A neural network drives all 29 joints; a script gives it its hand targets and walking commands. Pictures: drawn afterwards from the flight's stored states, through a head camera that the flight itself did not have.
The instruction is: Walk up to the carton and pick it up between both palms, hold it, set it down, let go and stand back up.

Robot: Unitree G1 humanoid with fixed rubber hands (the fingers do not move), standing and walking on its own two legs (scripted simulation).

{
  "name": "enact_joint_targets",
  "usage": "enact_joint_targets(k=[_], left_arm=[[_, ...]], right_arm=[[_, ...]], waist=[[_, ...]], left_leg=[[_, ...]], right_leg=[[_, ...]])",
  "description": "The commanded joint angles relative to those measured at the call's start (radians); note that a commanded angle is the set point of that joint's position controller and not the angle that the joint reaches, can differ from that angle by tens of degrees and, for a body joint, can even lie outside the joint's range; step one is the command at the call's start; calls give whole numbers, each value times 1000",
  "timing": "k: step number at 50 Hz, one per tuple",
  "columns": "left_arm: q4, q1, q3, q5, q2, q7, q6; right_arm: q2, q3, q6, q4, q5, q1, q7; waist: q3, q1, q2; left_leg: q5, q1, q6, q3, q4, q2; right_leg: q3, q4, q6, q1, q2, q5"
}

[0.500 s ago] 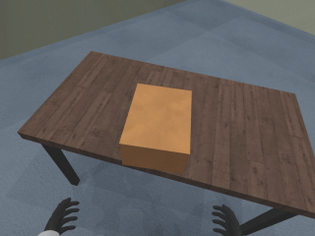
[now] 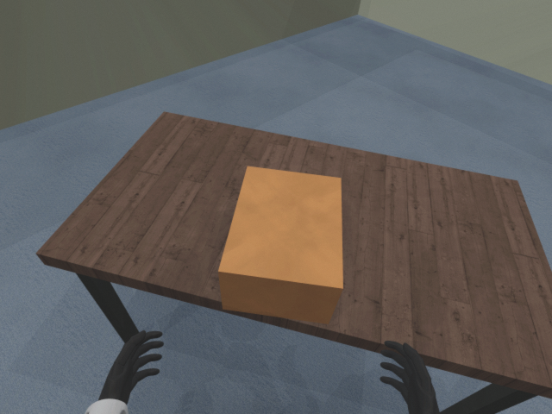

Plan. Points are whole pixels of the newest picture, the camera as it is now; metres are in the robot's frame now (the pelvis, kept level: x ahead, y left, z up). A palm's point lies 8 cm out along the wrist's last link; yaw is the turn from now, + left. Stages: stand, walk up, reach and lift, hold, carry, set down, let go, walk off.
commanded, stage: reach and lift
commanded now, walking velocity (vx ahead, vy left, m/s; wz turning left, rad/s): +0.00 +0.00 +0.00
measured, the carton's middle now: (285, 239) +0.49 +0.00 -0.10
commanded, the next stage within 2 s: none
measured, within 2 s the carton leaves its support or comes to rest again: neither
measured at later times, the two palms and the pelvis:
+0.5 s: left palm (135, 337) +0.23 +0.23 -0.04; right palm (410, 364) +0.23 -0.19 -0.05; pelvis -0.01 +0.00 -0.02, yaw +0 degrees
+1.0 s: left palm (155, 268) +0.33 +0.22 +0.00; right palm (403, 293) +0.33 -0.19 -0.01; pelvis -0.01 -0.01 -0.02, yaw +0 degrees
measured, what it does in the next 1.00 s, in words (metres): stands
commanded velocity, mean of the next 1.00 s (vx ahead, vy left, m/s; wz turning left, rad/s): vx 0.00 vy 0.00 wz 0.00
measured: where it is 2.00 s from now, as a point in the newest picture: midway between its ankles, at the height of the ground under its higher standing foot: outside the picture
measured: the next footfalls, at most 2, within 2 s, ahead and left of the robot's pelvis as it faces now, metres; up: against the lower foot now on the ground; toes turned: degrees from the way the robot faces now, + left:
none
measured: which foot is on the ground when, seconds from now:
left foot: down 0.00-1.00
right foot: down 0.00-1.00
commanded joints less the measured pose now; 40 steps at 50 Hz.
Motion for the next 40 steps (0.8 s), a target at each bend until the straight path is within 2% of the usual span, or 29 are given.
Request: enact_joint_targets(k=[1,10,18,19,20,21,25,30,35,40], left_arm=[[-134,-165,35,-24,126,0,-121],[-67,-261,19,-71,132,-20,-214],[-20,-387,13,-95,142,-23,-272],[-11,-410,13,-98,145,-22,-272],[-25,-464,21,-101,167,-6,-269],[-25,-499,11,-108,164,7,-263],[17,-591,-13,-139,154,27,-235],[111,-698,-4,-152,167,20,-215],[174,-790,13,-144,170,8,-208],[229,-886,31,-137,183,-9,-196]], right_arm=[[-109,-11,-102,-135,27,-144,-3],[-101,24,-173,-132,65,-224,-14],[-91,42,-204,-109,94,-330,-26],[-93,41,-202,-102,94,-352,-27],[-119,18,-198,-85,93,-381,-30],[-124,15,-189,-80,103,-411,-30],[-138,8,-136,-78,114,-514,-33],[-147,29,-79,-43,131,-628,-41],[-155,60,-59,6,163,-716,-51],[-160,87,-50,54,188,-809,-68]], waist=[[-137,-14,77],[-171,-24,42],[-219,-36,48],[-224,-37,52],[-257,-38,86],[-266,-39,96],[-310,-51,86],[-375,-43,60],[-460,-40,65],[-508,-43,64]], left_leg=[[395,-63,-63,4,-46,-28],[349,-119,-58,-2,14,-38],[300,-174,-60,-13,70,-39],[285,-181,-59,-14,73,-37],[262,-168,-62,-23,50,-29],[247,-165,-64,-27,46,-24],[226,-171,-62,-33,45,-17],[271,-179,-58,-32,61,-23],[391,-150,-68,-33,100,-25],[445,-155,-72,-29,125,-29]], right_leg=[[36,-15,-53,72,25,192],[47,47,-39,35,22,206],[49,97,-39,-35,19,161],[48,102,-40,-47,19,142],[37,99,-47,-68,17,120],[34,99,-49,-85,20,102],[28,99,-46,-123,21,92],[32,105,-34,-135,18,134],[28,114,-25,-150,25,216],[24,120,-15,-168,26,265]])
